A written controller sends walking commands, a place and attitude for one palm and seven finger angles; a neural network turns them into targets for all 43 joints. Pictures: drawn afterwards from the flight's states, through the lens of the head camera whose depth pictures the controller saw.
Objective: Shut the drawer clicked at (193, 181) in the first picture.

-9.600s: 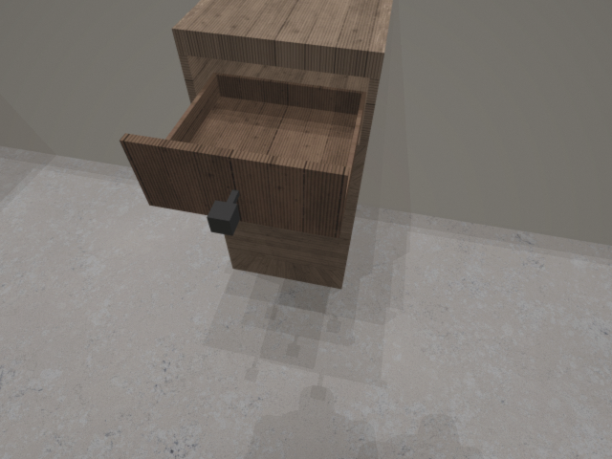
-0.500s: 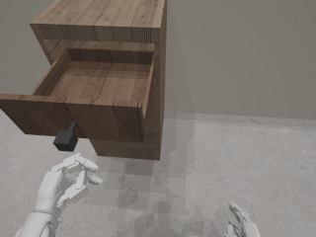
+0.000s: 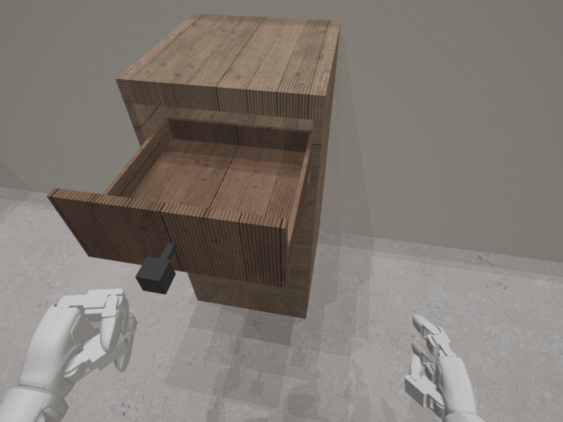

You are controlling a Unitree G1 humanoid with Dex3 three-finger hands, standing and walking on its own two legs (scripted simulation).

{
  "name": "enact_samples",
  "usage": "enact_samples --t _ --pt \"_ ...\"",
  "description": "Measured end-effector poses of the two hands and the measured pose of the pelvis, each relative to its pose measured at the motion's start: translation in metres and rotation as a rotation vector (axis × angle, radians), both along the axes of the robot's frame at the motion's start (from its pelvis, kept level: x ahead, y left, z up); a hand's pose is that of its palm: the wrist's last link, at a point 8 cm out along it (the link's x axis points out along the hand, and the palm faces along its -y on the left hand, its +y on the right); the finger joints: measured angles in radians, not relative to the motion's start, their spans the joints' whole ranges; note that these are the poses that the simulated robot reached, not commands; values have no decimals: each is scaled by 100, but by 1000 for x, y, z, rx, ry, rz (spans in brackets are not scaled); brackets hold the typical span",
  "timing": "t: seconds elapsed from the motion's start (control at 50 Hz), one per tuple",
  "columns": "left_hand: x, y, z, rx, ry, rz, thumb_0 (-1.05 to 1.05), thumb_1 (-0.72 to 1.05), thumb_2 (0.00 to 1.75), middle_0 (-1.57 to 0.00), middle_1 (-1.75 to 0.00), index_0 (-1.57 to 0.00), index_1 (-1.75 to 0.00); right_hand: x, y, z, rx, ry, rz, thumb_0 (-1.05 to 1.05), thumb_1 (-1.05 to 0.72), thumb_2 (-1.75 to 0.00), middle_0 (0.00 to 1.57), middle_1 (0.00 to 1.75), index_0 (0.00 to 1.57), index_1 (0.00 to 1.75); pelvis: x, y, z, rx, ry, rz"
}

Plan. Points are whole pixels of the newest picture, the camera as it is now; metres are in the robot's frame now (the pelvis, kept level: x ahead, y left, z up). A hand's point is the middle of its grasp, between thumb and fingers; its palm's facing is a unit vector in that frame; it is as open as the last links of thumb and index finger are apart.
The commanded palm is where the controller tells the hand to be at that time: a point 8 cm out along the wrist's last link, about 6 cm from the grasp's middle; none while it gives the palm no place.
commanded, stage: raise the hand and make a fist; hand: left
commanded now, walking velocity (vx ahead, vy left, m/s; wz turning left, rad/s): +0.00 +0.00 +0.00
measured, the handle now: (162, 264) +0.34 +0.23 +0.03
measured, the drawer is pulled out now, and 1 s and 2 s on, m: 0.30 0.30 0.30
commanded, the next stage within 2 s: bring the fist close to the handle in 0.54 s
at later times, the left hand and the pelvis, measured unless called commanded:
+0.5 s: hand (109, 347) +0.17 +0.21 +0.12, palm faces -0.03 -0.99 -0.12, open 3.3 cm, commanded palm +0.13 +0.26 +0.13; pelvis -0.01 +0.00 +0.01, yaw +0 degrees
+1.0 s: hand (127, 329) +0.20 +0.21 +0.09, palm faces -0.04 -1.00 -0.08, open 3.3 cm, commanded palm +0.17 +0.26 +0.09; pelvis -0.02 -0.01 +0.01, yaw +0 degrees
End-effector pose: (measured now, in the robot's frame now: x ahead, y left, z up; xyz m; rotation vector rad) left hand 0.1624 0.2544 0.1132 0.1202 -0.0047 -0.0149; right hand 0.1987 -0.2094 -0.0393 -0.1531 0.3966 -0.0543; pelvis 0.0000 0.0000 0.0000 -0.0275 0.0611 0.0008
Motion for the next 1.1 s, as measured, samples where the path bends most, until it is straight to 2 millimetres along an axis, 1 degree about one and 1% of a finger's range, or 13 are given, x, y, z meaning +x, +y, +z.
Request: enact_samples --t 0.08,0.18,0.26,0.36,0.42,0.48,0.6,0.7,0.82,0.88,0.98,1.1 --pt "-8 3 2 -7 42 -18 1 90 90 -138 -158 -138 -157 4 8 2 3 3 28 1 -91 -90 20 30 20 30 1 1 4 0 -15 2" --pt "-16 13 12 -2 24 14 1 90 90 -139 -160 -140 -159 -1 7 2 -16 18 42 2 -91 -90 20 30 21 30 -1 1 7 -1 -32 8" --pt "-18 17 16 -12 -4 30 1 90 90 -140 -160 -140 -160 -9 2 1 -32 33 38 2 -90 -90 20 30 21 30 -4 0 8 -1 -43 11" --pt "-12 5 7 -33 29 -19 1 90 90 -140 -160 -140 -160 -22 -8 0 -45 40 14 2 -91 -90 20 30 20 30 -10 0 9 1 -52 8" --pt "-10 -1 7 -17 37 -40 1 90 90 -140 -160 -140 -160 -31 -14 0 -48 42 -7 2 -91 -90 20 30 20 30 -12 -1 10 5 -54 1" --pt "-11 2 11 2 20 -23 1 90 90 -140 -160 -140 -160 -38 -19 0 -46 47 -28 2 -91 -90 20 30 20 30 -13 -4 11 8 -57 -6" --pt "-17 17 16 5 1 43 1 90 90 -140 -160 -140 -160 -45 -26 -3 -43 55 -44 2 -91 -90 20 30 20 30 -16 -7 11 8 -64 -8" --pt "-21 13 9 -12 30 23 1 90 90 -140 -160 -140 -160 -45 -28 -4 -49 44 -34 2 -91 -90 20 30 20 30 -19 -8 11 8 -64 -4" --pt "-10 14 -10 -39 56 17 1 90 90 -140 -160 -141 -160 -46 -33 -6 -76 61 -26 2 -91 -90 20 30 20 30 -24 -12 9 7 -52 2" --pt "0 15 -14 -35 49 17 1 90 90 -140 -160 -141 -160 -48 -35 -9 -87 78 -28 2 -91 -90 20 30 20 30 -24 -12 8 6 -45 4" --pt "19 11 -17 -37 26 -14 1 90 90 -140 -160 -140 -160 -53 -39 -15 -93 106 -40 2 -91 -90 20 30 20 30 -21 -10 5 7 -26 2" --pt "34 6 -35 -60 78 -42 1 90 90 -140 -160 -140 -160 -60 -40 -21 -91 144 -65 2 -91 -90 20 30 20 30 -18 -7 3 11 3 -8"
